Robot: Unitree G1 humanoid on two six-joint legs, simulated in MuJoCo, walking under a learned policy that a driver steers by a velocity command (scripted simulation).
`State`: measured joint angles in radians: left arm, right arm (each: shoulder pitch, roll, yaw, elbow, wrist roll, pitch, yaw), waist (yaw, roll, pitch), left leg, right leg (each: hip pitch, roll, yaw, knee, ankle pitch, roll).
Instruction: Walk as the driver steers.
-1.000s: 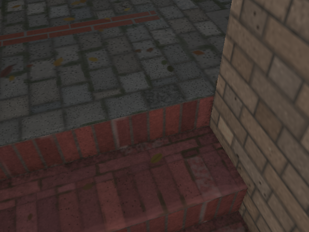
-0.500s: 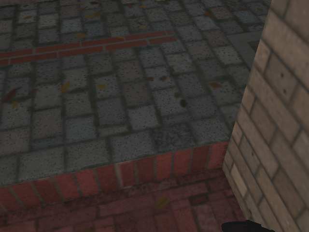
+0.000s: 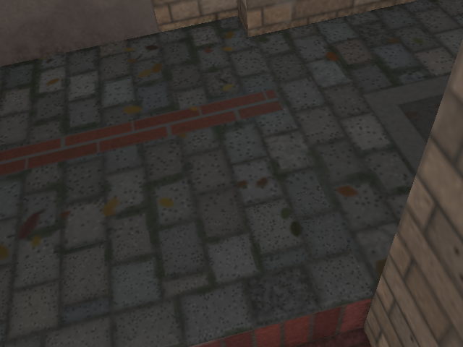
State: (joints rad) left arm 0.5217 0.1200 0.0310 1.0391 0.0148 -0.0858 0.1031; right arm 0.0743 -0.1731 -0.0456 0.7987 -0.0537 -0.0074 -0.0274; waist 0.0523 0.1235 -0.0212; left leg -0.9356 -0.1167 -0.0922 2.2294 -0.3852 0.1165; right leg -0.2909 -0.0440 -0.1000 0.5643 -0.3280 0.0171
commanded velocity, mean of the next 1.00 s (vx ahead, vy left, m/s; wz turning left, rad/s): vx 0.27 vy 0.05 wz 0.01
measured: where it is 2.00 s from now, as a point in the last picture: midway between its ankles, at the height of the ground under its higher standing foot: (160, 237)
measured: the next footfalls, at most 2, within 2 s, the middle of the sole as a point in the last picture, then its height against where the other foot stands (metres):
left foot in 0.22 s outside the picture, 0.17 m higher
right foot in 0.78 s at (233, 281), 0.17 m higher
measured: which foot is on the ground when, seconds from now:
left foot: up 0.00-0.20, down 0.22-0.80, up 0.82-1.00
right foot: down 0.00-0.24, up 0.26-0.76, down 0.78-1.00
